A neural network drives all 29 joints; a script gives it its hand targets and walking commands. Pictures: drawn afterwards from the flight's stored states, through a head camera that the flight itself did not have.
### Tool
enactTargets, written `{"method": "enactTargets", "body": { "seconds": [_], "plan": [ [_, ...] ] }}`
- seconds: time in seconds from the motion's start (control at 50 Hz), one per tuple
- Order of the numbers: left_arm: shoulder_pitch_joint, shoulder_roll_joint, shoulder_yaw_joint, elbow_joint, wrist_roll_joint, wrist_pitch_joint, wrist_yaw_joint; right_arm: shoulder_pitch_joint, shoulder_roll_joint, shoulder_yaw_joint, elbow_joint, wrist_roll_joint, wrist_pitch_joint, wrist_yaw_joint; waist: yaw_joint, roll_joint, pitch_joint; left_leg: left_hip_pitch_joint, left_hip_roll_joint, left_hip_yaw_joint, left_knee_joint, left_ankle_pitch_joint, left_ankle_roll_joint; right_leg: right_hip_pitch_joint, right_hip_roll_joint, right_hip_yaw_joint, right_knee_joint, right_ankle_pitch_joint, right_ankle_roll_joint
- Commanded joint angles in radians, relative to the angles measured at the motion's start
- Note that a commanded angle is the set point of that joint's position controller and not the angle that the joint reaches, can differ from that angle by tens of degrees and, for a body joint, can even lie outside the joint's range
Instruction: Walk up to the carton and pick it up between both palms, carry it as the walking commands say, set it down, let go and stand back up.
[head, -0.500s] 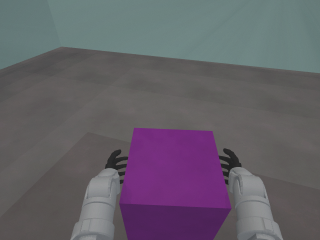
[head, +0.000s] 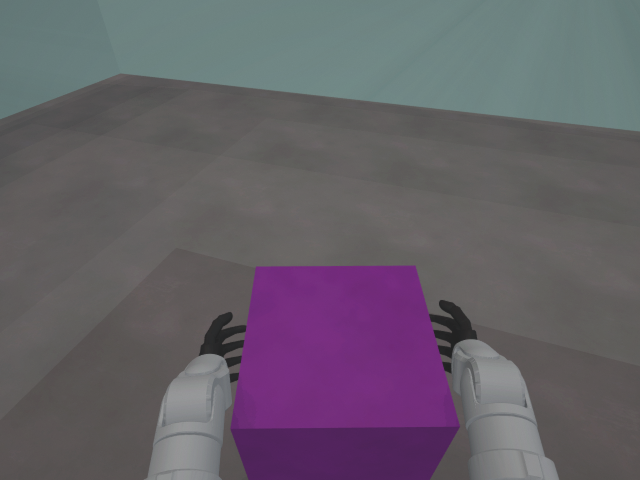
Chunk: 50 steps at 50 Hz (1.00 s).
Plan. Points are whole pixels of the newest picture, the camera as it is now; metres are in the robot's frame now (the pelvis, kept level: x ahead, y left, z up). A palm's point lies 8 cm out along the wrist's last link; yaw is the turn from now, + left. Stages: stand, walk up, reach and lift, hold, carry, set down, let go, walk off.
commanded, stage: reach and lift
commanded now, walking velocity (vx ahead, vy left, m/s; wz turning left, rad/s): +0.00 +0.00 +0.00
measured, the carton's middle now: (336, 379) +0.31 +0.01 -0.03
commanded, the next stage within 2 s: hold in 0.24 s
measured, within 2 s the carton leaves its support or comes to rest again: neither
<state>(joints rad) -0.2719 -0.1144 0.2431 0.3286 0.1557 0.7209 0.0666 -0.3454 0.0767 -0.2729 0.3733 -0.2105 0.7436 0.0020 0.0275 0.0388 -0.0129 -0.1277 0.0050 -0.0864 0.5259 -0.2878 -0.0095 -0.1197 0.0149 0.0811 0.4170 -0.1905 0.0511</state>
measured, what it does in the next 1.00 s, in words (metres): stands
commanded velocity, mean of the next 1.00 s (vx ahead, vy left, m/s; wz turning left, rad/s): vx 0.00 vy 0.00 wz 0.46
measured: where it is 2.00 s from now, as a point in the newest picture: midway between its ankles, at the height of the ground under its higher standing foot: outside the picture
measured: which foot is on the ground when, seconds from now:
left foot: down 0.00-1.00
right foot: down 0.00-1.00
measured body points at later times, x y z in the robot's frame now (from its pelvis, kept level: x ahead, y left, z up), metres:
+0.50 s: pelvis -0.02 -0.02 +0.00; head -0.09 -0.03 +0.44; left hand +0.28 +0.14 +0.05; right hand +0.29 -0.19 +0.05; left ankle +0.01 +0.12 -0.74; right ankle +0.03 -0.15 -0.74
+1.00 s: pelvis -0.04 +0.01 -0.03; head -0.04 +0.00 +0.42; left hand +0.31 +0.18 +0.09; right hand +0.33 -0.15 +0.08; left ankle -0.01 +0.12 -0.74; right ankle +0.03 -0.15 -0.74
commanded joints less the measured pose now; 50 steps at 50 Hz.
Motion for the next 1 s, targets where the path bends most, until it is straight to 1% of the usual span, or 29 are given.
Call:
{"method": "enactTargets", "body": {
  "seconds": [0.0, 0.04, 0.06, 0.08, 0.1, 0.12, 0.16, 0.22, 0.32, 0.38, 0.4, 0.48, 0.5, 0.54, 0.56, 0.58, 0.64, 0.68, 0.72, 0.76, 0.78, 0.8, 0.82, 0.84, 0.86, 0.9, 0.92, 0.96, 0.98],
  "plan": [
    [-0.695, -0.93, -0.676, -0.247, -0.256, -0.004, -0.321, -0.535, 0.975, 0.637, -0.222, 0.267, -0.032, 0.269, -0.057, -0.008, -0.368, 0.074, -0.07, 0.015, -0.181, 0.331, -0.009, 0.146, 0.093, -0.04, -0.027, 0.219, -0.044],
    [-0.703, -0.974, -0.696, -0.257, -0.272, -0.013, -0.323, -0.567, 0.986, 0.672, -0.269, 0.293, -0.046, 0.272, -0.061, 0.005, -0.389, 0.078, -0.069, 0.017, -0.166, 0.301, -0.013, 0.14, 0.092, -0.041, -0.019, 0.191, -0.052],
    [-0.725, -0.951, -0.694, -0.259, -0.273, -0.011, -0.328, -0.534, 0.977, 0.64, -0.213, 0.284, -0.035, 0.274, -0.071, 0.02, -0.337, 0.044, -0.068, 0.025, -0.177, 0.243, -0.014, 0.133, 0.09, -0.045, -0.02, 0.156, -0.053],
    [-0.721, -0.948, -0.68, -0.232, -0.269, -0.014, -0.334, -0.583, 0.991, 0.654, -0.241, 0.273, -0.04, 0.274, -0.057, -0.035, -0.343, 0.034, -0.062, 0.017, -0.184, 0.223, -0.005, 0.141, 0.092, -0.045, -0.023, 0.134, -0.05],
    [-0.718, -0.972, -0.679, -0.218, -0.273, -0.011, -0.337, -0.579, 0.985, 0.641, -0.235, 0.271, -0.037, 0.274, -0.064, -0.036, -0.322, 0.036, -0.064, 0.021, -0.191, 0.211, -0.004, 0.124, 0.097, -0.048, -0.025, 0.117, -0.053],
    [-0.708, -0.952, -0.658, -0.186, -0.242, -0.01, -0.34, -0.554, 0.993, 0.632, -0.199, 0.262, -0.035, 0.276, -0.055, -0.007, -0.303, -0.001, -0.072, 0.018, -0.197, 0.185, -0.002, 0.138, 0.088, -0.047, -0.028, 0.105, -0.052],
    [-0.704, -0.946, -0.63, -0.112, -0.212, -0.006, -0.34, -0.597, 0.963, 0.592, -0.14, 0.26, -0.033, 0.288, -0.06, 0.016, -0.204, -0.047, -0.062, 0.024, -0.225, 0.005, 0.003, 0.109, 0.082, -0.061, -0.03, -0.016, -0.057],
    [-0.784, -0.962, -0.616, -0.085, -0.22, -0.032, -0.36, -0.655, 0.991, 0.589, -0.109, 0.257, -0.044, 0.302, -0.059, -0.025, -0.182, -0.082, -0.049, 0.023, -0.241, -0.103, 0.018, 0.088, 0.083, -0.065, -0.026, -0.093, -0.052],
    [-0.806, -0.911, -0.524, 0.041, -0.157, -0.042, -0.381, -0.734, 1.002, 0.52, -0.007, 0.239, -0.049, 0.312, -0.026, -0.025, -0.121, -0.146, -0.051, 0.051, -0.24, -0.251, 0.036, 0.081, 0.072, -0.063, -0.033, -0.234, -0.04],
    [-0.842, -0.899, -0.489, 0.059, -0.169, -0.076, -0.399, -0.789, 1.056, 0.566, -0.017, 0.268, -0.063, 0.314, 0.027, -0.069, -0.153, -0.176, -0.054, 0.065, -0.217, -0.221, 0.051, 0.12, 0.058, -0.029, -0.048, -0.258, -0.031],
    [-0.829, -0.916, -0.497, 0.054, -0.158, -0.066, -0.396, -0.759, 1.041, 0.536, 0.014, 0.255, -0.059, 0.319, 0.004, -0.044, -0.143, -0.136, -0.059, 0.059, -0.232, -0.198, 0.041, 0.086, 0.06, -0.041, -0.054, -0.225, -0.033],
    [-0.765, -0.919, -0.473, 0.106, -0.15, -0.057, -0.41, -0.743, 1.038, 0.533, -0.01, 0.245, -0.056, 0.316, 0.011, -0.094, -0.17, -0.088, -0.069, 0.068, -0.21, -0.121, 0.044, 0.077, 0.055, -0.029, -0.088, -0.199, -0.033],
    [-0.702, -0.911, -0.468, 0.106, -0.135, -0.052, -0.411, -0.725, 1.046, 0.567, -0.038, 0.252, -0.054, 0.319, 0.037, -0.083, -0.156, -0.062, -0.071, 0.068, -0.218, -0.058, 0.043, 0.07, 0.051, -0.029, -0.091, -0.147, -0.031],
    [-0.695, -0.935, -0.486, 0.064, -0.15, -0.054, -0.406, -0.698, 1.059, 0.572, -0.056, 0.253, -0.051, 0.32, 0.034, -0.079, -0.203, -0.031, -0.063, 0.062, -0.217, -0.039, 0.039, 0.067, 0.054, -0.025, -0.083, -0.121, -0.032],
    [-0.791, -0.914, -0.585, -0.131, -0.227, -0.051, -0.37, -0.782, 1.008, 0.662, -0.192, 0.301, -0.07, 0.306, -0.035, -0.09, -0.481, 0.019, 0.108, 0.004, 0.01, 0.23, 0.009, -0.031, -0.151, 0.025, 0.102, 0.243, -0.041],
    [-0.732, -0.913, -0.582, -0.102, -0.213, -0.033, -0.36, -0.758, 0.984, 0.665, -0.194, 0.298, -0.055, 0.294, -0.032, -0.109, -0.462, -0.013, 0.092, 0.002, 0.058, 0.222, 0.026, -0.067, -0.153, 0.041, 0.115, 0.293, -0.04],
    [-0.735, -0.94, -0.663, -0.265, -0.299, 0.013, -0.321, -0.727, 1.02, 0.725, -0.31, 0.369, -0.008, 0.254, -0.024, -0.081, -0.46, -0.096, 0.117, -0.056, 0.101, 0.386, 0.087, -0.062, -0.142, -0.008, 0.258, 0.337, -0.026],
    [-0.746, -0.961, -0.698, -0.344, -0.331, 0.054, -0.295, -0.715, 1.044, 0.76, -0.366, 0.399, 0.038, 0.227, -0.016, -0.064, -0.439, -0.203, 0.099, -0.066, 0.119, 0.321, 0.101, -0.076, -0.154, 0.008, 0.255, 0.252, -0.038],
    [-1.0, -0.959, -0.762, -0.471, -0.383, 0.095, -0.248, -0.923, 1.03, 0.785, -0.456, 0.45, 0.076, 0.189, -0.017, 0.014, -0.464, -0.32, 0.093, -0.102, 0.14, 0.288, 0.103, -0.046, -0.166, 0.048, 0.271, 0.166, -0.064],
    [-1.14, -0.919, -0.786, -0.533, -0.402, 0.14, -0.2, -1.028, 0.986, 0.797, -0.489, 0.469, 0.127, 0.144, -0.01, -0.002, -0.534, -0.374, 0.06, -0.083, 0.206, 0.252, 0.089, 0.002, -0.188, 0.063, 0.259, 0.14, -0.081],
    [-1.102, -0.894, -0.783, -0.547, -0.392, 0.172, -0.177, -0.981, 0.978, 0.779, -0.488, 0.46, 0.158, 0.125, -0.011, -0.044, -0.547, -0.422, 0.046, -0.07, 0.302, 0.2, 0.075, 0.046, -0.26, 0.136, 0.214, 0.179, -0.115],
    [-1.116, -0.894, -0.776, -0.539, -0.409, 0.187, -0.162, -1.025, 0.962, 0.78, -0.532, 0.465, 0.171, 0.099, -0.009, -0.21, -0.611, -0.48, -0.013, 0.021, 0.439, -0.033, 0.042, 0.131, -0.34, 0.198, 0.129, 0.298, -0.168],
    [-1.052, -0.863, -0.739, -0.545, -0.403, 0.209, -0.13, -0.933, 0.945, 0.78, -0.541, 0.462, 0.199, 0.073, -0.011, -0.254, -0.619, -0.537, -0.017, 0.049, 0.461, -0.199, 0.023, 0.19, -0.401, 0.21, 0.112, 0.414, -0.21],
    [-0.978, -0.857, -0.69, -0.523, -0.397, 0.232, -0.108, -0.93, 0.939, 0.779, -0.574, 0.472, 0.216, 0.044, -0.013, -0.259, -0.616, -0.557, 0.005, 0.048, 0.522, -0.197, 0.017, 0.189, -0.418, 0.182, 0.113, 0.452, -0.215],
    [-0.935, -0.832, -0.662, -0.502, -0.375, 0.26, -0.082, -0.944, 0.904, 0.768, -0.594, 0.481, 0.24, 0.024, -0.014, -0.215, -0.637, -0.522, 0.016, 0.038, 0.514, -0.193, 0.021, 0.156, -0.414, 0.16, 0.124, 0.436, -0.211],
    [-1.003, -0.817, -0.626, -0.492, -0.36, 0.291, -0.032, -1.022, 0.885, 0.729, -0.583, 0.485, 0.278, -0.013, -0.02, -0.274, -0.595, -0.453, 0.046, 0.028, 0.405, -0.164, 0.029, 0.054, -0.387, 0.048, 0.172, 0.476, -0.171],
    [-0.993, -0.792, -0.608, -0.478, -0.341, 0.311, -0.016, -1.042, 0.878, 0.724, -0.579, 0.501, 0.295, -0.022, -0.026, -0.259, -0.613, -0.36, 0.038, 0.017, 0.328, -0.133, 0.044, -0.017, -0.372, 0.001, 0.207, 0.385, -0.149],
    [-0.962, -0.766, -0.557, -0.433, -0.323, 0.35, 0.021, -1.051, 0.831, 0.667, -0.571, 0.488, 0.332, -0.048, -0.043, -0.201, -0.59, -0.207, 0.012, -0.04, 0.138, -0.051, 0.058, -0.165, -0.259, -0.113, 0.326, 0.182, -0.086],
    [-0.948, -0.732, -0.552, -0.448, -0.312, 0.368, 0.032, -0.997, 0.795, 0.636, -0.556, 0.467, 0.351, -0.055, -0.049, -0.055, -0.515, -0.191, 0.107, -0.23, -0.012, 0.084, 0.088, -0.274, -0.165, -0.183, 0.415, -0.059, -0.031]
  ]
}}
